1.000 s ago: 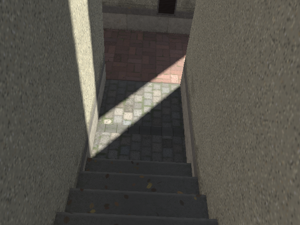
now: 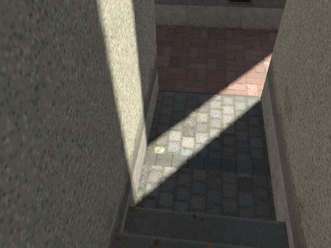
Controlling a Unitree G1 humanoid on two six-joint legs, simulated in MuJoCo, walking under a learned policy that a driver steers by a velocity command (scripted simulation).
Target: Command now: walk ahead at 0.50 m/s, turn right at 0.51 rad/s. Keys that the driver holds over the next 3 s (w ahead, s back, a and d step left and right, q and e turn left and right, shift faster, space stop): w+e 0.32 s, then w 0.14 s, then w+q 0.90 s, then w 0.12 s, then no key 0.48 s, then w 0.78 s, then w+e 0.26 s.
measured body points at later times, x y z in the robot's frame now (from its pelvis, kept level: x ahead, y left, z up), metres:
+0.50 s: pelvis +0.24 -0.04 -0.15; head +0.26 -0.06 +0.30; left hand +0.47 +0.11 -0.27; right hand +0.02 -0.17 -0.29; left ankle +0.06 +0.10 -0.73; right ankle +0.34 -0.17 -0.89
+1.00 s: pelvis +0.49 -0.07 -0.33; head +0.50 -0.06 +0.12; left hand +0.41 +0.13 -0.49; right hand +0.61 -0.32 -0.45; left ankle +0.61 +0.04 -1.07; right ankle +0.30 -0.16 -0.94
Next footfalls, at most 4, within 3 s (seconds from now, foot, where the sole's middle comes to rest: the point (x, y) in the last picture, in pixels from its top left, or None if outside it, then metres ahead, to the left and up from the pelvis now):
0.52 right None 0.34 -0.17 -0.98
1.02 left None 0.63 0.05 -1.17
1.48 right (224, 232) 0.90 -0.18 -1.35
1.80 left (190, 215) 0.99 0.03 -1.35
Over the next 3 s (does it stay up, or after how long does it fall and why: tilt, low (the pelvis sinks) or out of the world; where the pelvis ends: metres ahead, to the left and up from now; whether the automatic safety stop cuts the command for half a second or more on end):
stays up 1.47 -0.05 -0.76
